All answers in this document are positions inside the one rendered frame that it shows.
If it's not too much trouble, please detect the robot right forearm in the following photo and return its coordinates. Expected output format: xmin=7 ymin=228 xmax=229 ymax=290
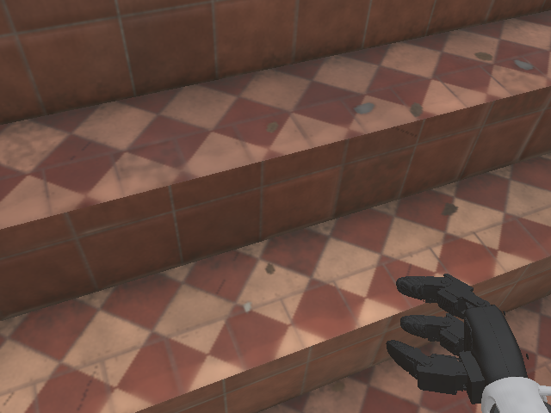
xmin=481 ymin=377 xmax=551 ymax=413

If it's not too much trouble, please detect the right robot hand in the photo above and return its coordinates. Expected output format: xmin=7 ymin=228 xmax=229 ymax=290
xmin=386 ymin=274 xmax=529 ymax=404

